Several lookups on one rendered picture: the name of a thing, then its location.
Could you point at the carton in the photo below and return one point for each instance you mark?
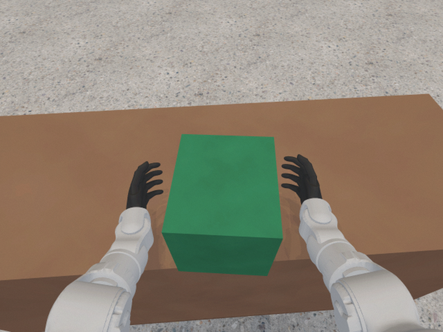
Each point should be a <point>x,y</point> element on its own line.
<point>223,212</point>

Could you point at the robot right hand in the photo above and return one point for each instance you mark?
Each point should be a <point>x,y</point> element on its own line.
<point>308,185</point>

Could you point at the left robot upper arm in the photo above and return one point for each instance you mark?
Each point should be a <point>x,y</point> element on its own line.
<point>91,307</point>

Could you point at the left robot forearm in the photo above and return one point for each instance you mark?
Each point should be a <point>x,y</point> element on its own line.
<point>125,261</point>

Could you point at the right robot forearm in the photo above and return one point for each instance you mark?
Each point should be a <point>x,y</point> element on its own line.
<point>328,249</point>

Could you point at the right robot upper arm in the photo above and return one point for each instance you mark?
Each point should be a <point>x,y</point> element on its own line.
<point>374,302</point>

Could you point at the pedestal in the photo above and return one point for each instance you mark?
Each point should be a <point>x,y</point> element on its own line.
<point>65,178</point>

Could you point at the robot left hand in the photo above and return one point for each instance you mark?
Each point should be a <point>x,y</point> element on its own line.
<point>137,195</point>

